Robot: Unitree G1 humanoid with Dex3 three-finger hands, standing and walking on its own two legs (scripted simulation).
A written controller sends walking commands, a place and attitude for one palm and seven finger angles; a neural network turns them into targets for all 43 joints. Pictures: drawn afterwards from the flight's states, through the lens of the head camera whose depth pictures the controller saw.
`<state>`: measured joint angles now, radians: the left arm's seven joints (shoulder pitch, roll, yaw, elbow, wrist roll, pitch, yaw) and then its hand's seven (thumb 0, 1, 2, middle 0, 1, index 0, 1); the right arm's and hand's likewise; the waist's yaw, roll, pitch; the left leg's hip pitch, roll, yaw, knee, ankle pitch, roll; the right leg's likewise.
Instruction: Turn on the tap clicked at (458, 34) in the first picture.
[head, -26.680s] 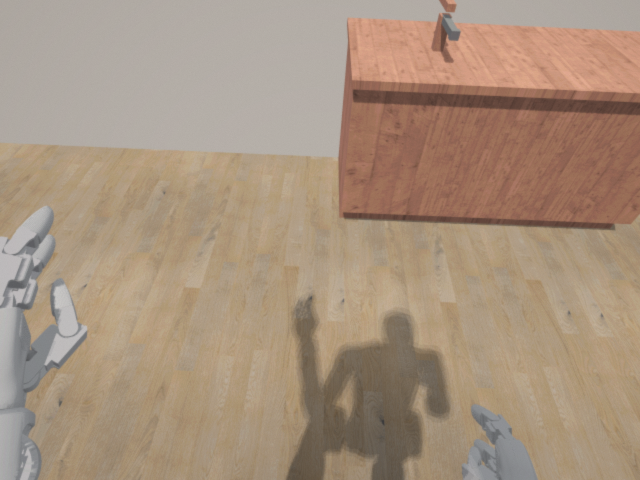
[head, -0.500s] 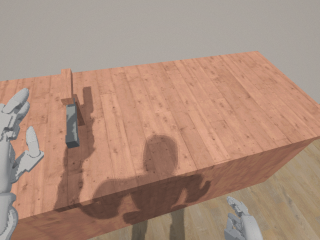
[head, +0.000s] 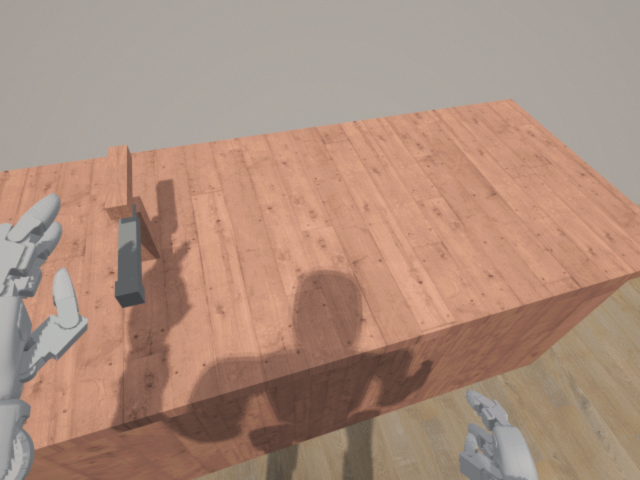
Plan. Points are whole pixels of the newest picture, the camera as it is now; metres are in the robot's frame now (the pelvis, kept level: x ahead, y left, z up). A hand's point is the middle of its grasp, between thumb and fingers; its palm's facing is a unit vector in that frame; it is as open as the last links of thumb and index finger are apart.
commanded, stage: look again from close up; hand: left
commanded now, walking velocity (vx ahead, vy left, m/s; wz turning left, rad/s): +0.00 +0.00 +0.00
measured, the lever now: (130, 292) +0.32 +0.28 +0.03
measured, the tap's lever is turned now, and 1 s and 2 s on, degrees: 0 0 0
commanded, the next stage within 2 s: turn the palm inward beside the body in 0.22 s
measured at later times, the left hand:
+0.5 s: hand (53, 290) +0.23 +0.26 +0.18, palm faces +0.37 -0.86 -0.35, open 7.4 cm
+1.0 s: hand (115, 349) +0.20 +0.21 +0.14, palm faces +0.41 -0.85 -0.32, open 7.4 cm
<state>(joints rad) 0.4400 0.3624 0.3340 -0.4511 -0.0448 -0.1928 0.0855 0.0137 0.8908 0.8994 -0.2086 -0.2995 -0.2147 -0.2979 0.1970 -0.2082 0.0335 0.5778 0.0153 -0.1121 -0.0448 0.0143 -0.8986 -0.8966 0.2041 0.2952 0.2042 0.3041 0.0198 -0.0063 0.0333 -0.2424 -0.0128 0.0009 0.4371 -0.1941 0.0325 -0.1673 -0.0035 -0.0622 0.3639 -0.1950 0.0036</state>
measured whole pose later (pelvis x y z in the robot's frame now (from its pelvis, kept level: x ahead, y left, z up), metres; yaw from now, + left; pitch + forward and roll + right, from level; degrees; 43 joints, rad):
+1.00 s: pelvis -0.01 -0.05 -0.02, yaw +1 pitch -1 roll +0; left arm 0.38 0.36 0.32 -0.39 -0.14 -0.01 0.08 0.02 0.89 0.90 -0.21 -0.30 -0.21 -0.30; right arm 0.15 -0.21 0.06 0.65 0.01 -0.16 -0.08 0.02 -0.90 -0.90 0.21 0.30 0.21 0.30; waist 0.05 0.04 -0.02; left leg -0.35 0.02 -0.04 0.65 -0.29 -0.03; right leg -0.30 0.03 -0.09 0.64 -0.34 -0.06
